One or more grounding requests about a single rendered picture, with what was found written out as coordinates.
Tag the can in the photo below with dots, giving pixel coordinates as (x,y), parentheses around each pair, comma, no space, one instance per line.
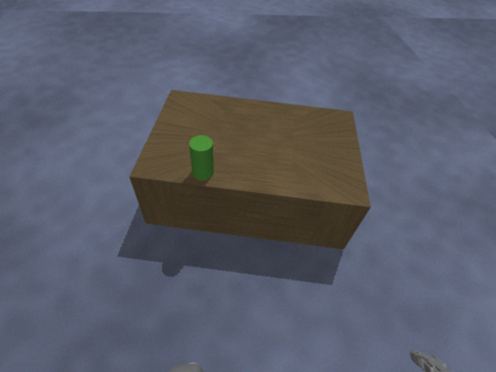
(201,150)

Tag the right robot hand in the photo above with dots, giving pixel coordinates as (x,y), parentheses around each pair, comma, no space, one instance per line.
(428,363)

